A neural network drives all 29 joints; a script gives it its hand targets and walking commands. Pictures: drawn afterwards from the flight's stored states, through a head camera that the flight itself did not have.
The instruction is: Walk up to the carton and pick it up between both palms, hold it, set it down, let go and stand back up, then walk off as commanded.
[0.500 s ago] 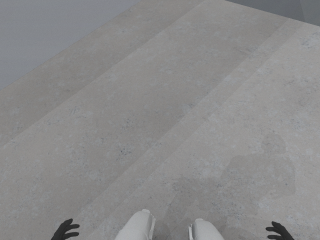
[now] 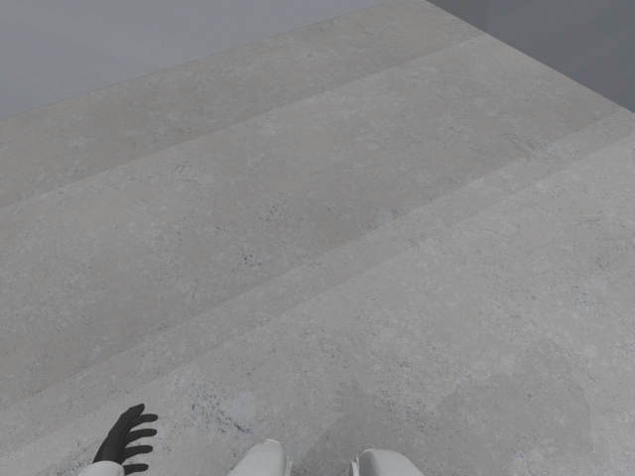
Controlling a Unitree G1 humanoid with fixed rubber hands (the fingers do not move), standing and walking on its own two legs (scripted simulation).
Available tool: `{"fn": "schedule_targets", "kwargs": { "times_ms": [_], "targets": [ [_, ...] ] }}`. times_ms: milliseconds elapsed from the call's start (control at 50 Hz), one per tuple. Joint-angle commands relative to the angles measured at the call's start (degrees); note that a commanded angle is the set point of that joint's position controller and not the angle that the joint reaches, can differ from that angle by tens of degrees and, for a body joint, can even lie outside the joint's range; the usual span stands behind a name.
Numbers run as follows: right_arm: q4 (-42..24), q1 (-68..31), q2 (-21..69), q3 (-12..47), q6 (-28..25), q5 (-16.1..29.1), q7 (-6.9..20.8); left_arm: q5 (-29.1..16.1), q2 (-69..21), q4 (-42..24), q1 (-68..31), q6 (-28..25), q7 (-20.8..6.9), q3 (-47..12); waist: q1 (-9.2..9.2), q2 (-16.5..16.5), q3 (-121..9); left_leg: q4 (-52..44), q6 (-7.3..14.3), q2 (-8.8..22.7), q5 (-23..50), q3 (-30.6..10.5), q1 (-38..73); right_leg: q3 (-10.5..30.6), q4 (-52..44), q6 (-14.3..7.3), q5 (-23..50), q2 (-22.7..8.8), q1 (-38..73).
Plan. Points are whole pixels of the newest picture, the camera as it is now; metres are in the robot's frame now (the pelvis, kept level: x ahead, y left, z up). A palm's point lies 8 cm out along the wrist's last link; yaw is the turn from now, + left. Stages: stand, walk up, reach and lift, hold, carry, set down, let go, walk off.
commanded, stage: walk up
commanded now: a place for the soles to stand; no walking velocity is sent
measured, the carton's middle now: out of the picture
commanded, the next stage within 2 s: none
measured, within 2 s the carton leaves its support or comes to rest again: neither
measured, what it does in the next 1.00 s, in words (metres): steps to the right, turning left: right foot, then left foot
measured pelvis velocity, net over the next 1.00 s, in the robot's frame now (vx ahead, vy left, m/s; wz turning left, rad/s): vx -0.30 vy -0.30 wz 0.44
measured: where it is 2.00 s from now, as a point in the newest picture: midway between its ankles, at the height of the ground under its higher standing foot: outside the picture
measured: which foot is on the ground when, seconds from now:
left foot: down 0.00-0.04, up 0.06-0.36, down 0.38-0.50, up 0.52-0.82, down 0.84-0.98, up 1.00-1.00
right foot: up 0.00-0.00, down 0.02-0.36, up 0.38-0.48, down 0.50-0.84, up 0.86-0.94, down 0.96-1.00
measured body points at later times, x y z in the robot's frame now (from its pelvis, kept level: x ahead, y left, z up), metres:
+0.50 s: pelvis -0.15 -0.14 +0.00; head -0.12 -0.17 +0.44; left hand -0.09 +0.20 -0.08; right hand -0.01 -0.41 -0.14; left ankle -0.09 +0.08 -0.69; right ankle -0.13 -0.18 -0.69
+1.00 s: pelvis -0.30 -0.30 -0.01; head -0.29 -0.35 +0.44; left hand -0.33 +0.05 -0.07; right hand -0.12 -0.55 -0.15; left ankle -0.32 -0.09 -0.68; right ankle -0.18 -0.26 -0.69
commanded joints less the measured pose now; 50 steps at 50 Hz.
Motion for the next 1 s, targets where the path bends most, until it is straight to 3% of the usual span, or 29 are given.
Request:
{"fn": "schedule_targets", "kwargs": {
  "times_ms": [0, 20, 40, 60, 120, 200, 280, 320, 340, 360, 400, 420, 440, 460, 480, 520, 540, 560, 580, 680, 700, 740, 760, 820, 860, 880, 920, 940, 980],
  "targets": [
    [-9.69, -6.54, -5.73, -5.72, -2.28, -2.04, 0.14, -0.53, 16.12, 1.83, 13.9, -2.99, 1.43, 4.75, 6.43, -3.26, -16.71, 6.95, 2.74, 0.06, 5.28, -6.36, -11.46, 12.86, -40.16, 3.9, 27.69, -9.42, 32.63],
    [-10.3, -2.03, -4.93, -5.23, -2.43, -2.59, -0.18, 0.64, 19.2, -0.24, 10.88, -3.03, 2.56, 5.25, 3.93, -14.15, -15.69, 15.14, 0.75, -5.06, -14.86, 1.22, -24.57, 19.93, -33.66, 3.41, 46.19, -19.02, 35.74],
    [-8.69, 3.9, -8.36, -6.47, -2.06, -3.35, -1.0, 0.75, 19.35, -2.65, 5.16, -3.02, 2.64, 4.87, -0.38, -6.96, -14.29, 20.79, -0.5, -0.88, -15.94, 0.74, -24.9, 20.91, -34.3, 1.7, 49.9, -25.11, 27.32],
    [-8.63, 2.11, -9.93, -6.88, -0.97, -3.53, -0.85, 0.69, 20.87, -4.11, 1.13, -2.92, 3.08, 5.88, -0.44, -5.53, -12.44, 22.29, 0.96, 1.01, -13.34, 1.39, -20.19, 21.66, -39.81, 3.65, 35.19, -27.72, 16.38],
    [-8.49, -3.37, -8.85, -6.58, -0.56, -2.26, 1.8, 0.98, 18.6, -1.97, 2.22, -3.97, 4.17, 4.75, 1.02, -10.12, -2.25, 20.84, 1.29, 1.36, -3.24, 4.17, -13.25, 13.42, -46.95, 16.21, 22.64, -17.53, 7.16],
    [-3.7, 12.0, -10.74, -6.99, 0.45, -2.44, 2.92, 0.57, 17.55, -3.3, -1.24, -3.49, 3.96, 5.59, -3.77, -23.19, -6.61, 9.89, -0.5, -1.3, -5.02, 15.18, -1.42, -4.93, -50.35, 29.84, 47.8, -9.35, 11.81],
    [-1.68, 21.6, -12.5, -8.66, 1.07, -2.51, 3.76, 1.43, 16.93, -6.64, -10.11, -2.94, 3.6, 6.42, -10.92, -17.37, -13.83, -4.37, 1.35, 4.69, -3.92, 15.76, 14.84, -7.84, -36.03, 17.61, 53.54, -12.01, 7.14],
    [-0.68, 25.02, -13.18, -9.85, 1.09, -2.26, 3.52, 0.04, 16.18, -8.48, -15.13, -2.18, 3.6, 6.19, -18.38, 1.66, -13.14, -20.05, 10.63, 4.1, 7.72, 10.58, 23.39, -12.69, -2.12, 12.97, 41.59, -1.27, -1.46],
    [-4.84, 10.04, -13.93, -9.57, 1.41, -2.85, 2.69, -0.48, 12.16, -7.72, -5.91, -1.69, 3.89, 5.06, -11.16, 30.3, -8.78, -25.48, 16.22, 13.5, 18.22, -13.1, 10.66, -7.02, 18.61, 6.52, -3.41, 3.69, -5.05],
    [-11.16, -6.23, -13.01, -8.62, 0.35, -3.45, 2.5, -1.42, 12.26, -6.42, 2.98, -1.51, 3.75, 4.63, -1.39, 28.39, -5.68, -27.02, 18.51, 17.04, 9.95, -31.67, -11.44, 11.22, 22.14, 0.74, -10.57, 0.43, 2.29],
    [-17.01, -23.56, -15.29, -7.89, -1.09, -3.46, 1.26, -2.18, 17.1, -4.08, 12.06, -1.7, 2.48, 5.33, 6.44, 24.01, -1.7, -30.47, 15.77, 21.05, -3.66, -29.3, -38.7, 20.47, 23.24, -1.48, -10.49, -5.53, 22.48],
    [-17.56, -27.93, -14.69, -7.44, -1.39, -4.39, 0.63, -2.23, 16.0, -2.0, 18.25, -2.19, 2.44, 4.97, 10.63, 25.01, -1.0, -25.82, 13.17, 17.34, -3.33, -25.8, -47.25, 23.98, 9.21, -3.29, -8.41, -8.68, 32.83],
    [-17.68, -29.3, -11.5, -6.56, -1.35, -4.39, 0.63, -2.7, 17.77, 1.54, 23.14, -2.84, 2.05, 5.79, 13.28, 18.37, -1.67, -17.31, 8.66, 12.76, -4.24, -18.74, -44.99, 21.57, -14.59, -2.7, 1.24, -12.34, 38.06],
    [-15.13, -21.21, -5.84, -5.3, -1.03, -3.65, 0.75, -2.25, 20.52, 2.72, 24.35, -3.51, 2.12, 6.5, 12.43, 3.81, -5.51, -1.23, 3.18, 2.68, -3.74, -7.33, -32.26, 21.97, -38.06, 1.52, 6.74, -17.15, 33.75],
    [-14.05, -10.4, -3.96, -5.43, -0.75, -4.52, 1.31, -0.51, 21.69, 2.18, 20.44, -4.01, 2.84, 6.6, 7.33, -10.49, -9.03, 17.74, 1.13, -2.95, -7.45, -2.1, -26.45, 24.65, -42.42, 3.61, 14.19, -20.89, 27.36],
    [-11.61, 5.95, -5.9, -6.08, -0.33, -4.75, 1.86, 1.89, 20.39, -3.92, 8.22, -4.34, 3.75, 5.47, -1.08, -5.9, -9.96, 25.04, -0.18, 0.67, -11.75, -0.75, -24.72, 21.43, -39.45, 1.13, 27.31, -26.42, 19.75],
    [-12.68, 0.71, -10.58, -7.32, 0.41, -4.61, 2.01, 1.71, 23.64, -5.06, 4.37, -4.53, 3.75, 6.33, 0.06, -4.84, -8.88, 28.31, 1.16, 2.36, -8.29, -0.37, -19.06, 24.08, -49.43, 5.42, 8.36, -30.66, 4.13],
    [-12.07, -1.91, -12.06, -8.29, 0.71, -4.52, 2.58, 2.44, 23.65, -5.03, -0.7, -4.9, 4.32, 6.18, -0.26, -4.86, -3.08, 30.9, 0.68, 3.32, -3.51, 0.37, -15.81, 24.59, -54.83, 7.92, -11.07, -29.48, -3.82],
    [-10.74, 0.26, -13.27, -8.44, 0.97, -3.81, 3.64, 2.25, 23.08, -4.93, -2.94, -5.49, 4.5, 5.37, -2.02, -7.13, 0.88, 29.36, 0.58, 3.28, -0.68, 1.8, -14.94, 20.73, -56.79, 11.59, -13.35, -25.7, -6.11],
    [-4.55, 21.05, -14.14, -9.32, 1.56, -2.74, 6.03, 3.09, 21.52, -4.52, -8.69, -5.04, 3.76, 6.64, -8.55, -22.45, -6.46, 11.01, -0.7, 0.38, -4.11, 17.89, 9.23, -6.93, -63.09, 31.58, 11.02, -9.82, -4.18],
    [-2.48, 27.19, -15.19, -10.08, 1.59, -2.59, 5.96, 3.56, 21.78, -5.1, -12.62, -4.78, 3.9, 7.28, -12.62, -20.88, -8.14, 5.59, -0.1, 2.23, -5.33, 19.15, 15.24, -8.43, -57.47, 30.52, 17.8, -9.52, -6.74],
    [-1.72, 29.86, -13.68, -9.96, 1.95, -2.41, 5.66, 4.06, 19.37, -5.2, -13.66, -4.1, 3.63, 7.63, -16.22, -13.1, -13.69, -2.95, 3.65, 5.61, -3.7, 17.14, 21.97, -7.84, -38.5, 11.92, 14.65, -9.35, -4.36],
    [-1.77, 28.1, -12.04, -9.46, 2.01, -2.53, 5.61, 3.54, 18.24, -4.97, -10.75, -3.77, 3.74, 7.43, -15.47, -4.03, -14.59, -8.4, 5.4, 4.67, -2.68, 15.12, 20.73, -8.13, -27.82, 6.31, 4.33, -8.42, -2.31],
    [-10.86, 1.65, -13.54, -9.33, 2.59, -4.54, 4.67, -0.05, 16.47, -3.28, 4.09, -3.52, 3.18, 5.3, -4.47, 23.08, -4.87, -21.68, 15.67, 11.68, -10.18, -17.67, -11.88, 1.4, 10.5, -2.49, -6.93, -4.77, 4.89],
    [-14.98, -11.43, -15.36, -8.78, 0.33, -4.84, 4.34, -1.52, 16.35, -3.98, 7.88, -4.71, 2.61, 4.84, 3.32, 18.55, 0.1, -28.31, 16.09, 15.24, -10.74, -32.03, -26.71, 14.17, 9.54, -2.51, -6.59, -6.14, 11.95],
    [-17.09, -16.23, -18.83, -9.34, -0.91, -4.63, 3.29, -1.92, 19.83, -3.06, 10.72, -5.49, 2.35, 5.66, 4.7, 24.57, -0.7, -30.34, 18.12, 21.19, -22.62, -38.95, -44.21, 20.05, 12.83, -1.57, -2.09, -7.38, 25.47],
    [-17.34, -22.13, -12.71, -7.38, -1.26, -4.36, 1.98, -2.42, 20.63, 3.1, 21.34, -6.01, 1.67, 6.02, 12.58, 13.36, -1.52, -16.4, 6.43, 9.28, -14.46, -19.63, -44.84, 22.65, -20.84, -1.48, 9.67, -15.03, 37.24],
    [-13.72, -10.73, -5.44, -5.97, -1.13, -3.79, 1.83, -0.35, 23.82, 4.43, 21.19, -6.51, 2.27, 6.13, 10.23, -7.88, -7.94, 8.84, 1.3, -2.85, -10.36, -4.75, -29.3, 28.41, -43.47, 3.09, -2.65, -23.67, 29.26],
    [-9.39, 7.76, -8.74, -7.09, 0.94, -4.54, 2.33, 1.3, 24.68, -0.29, 8.15, -6.91, 3.56, 6.04, 0.49, -9.69, -5.22, 27.22, -0.22, -0.82, -7.78, -1.77, -19.46, 25.04, -54.83, 12.42, -7.32, -27.69, 11.4]
  ]
}}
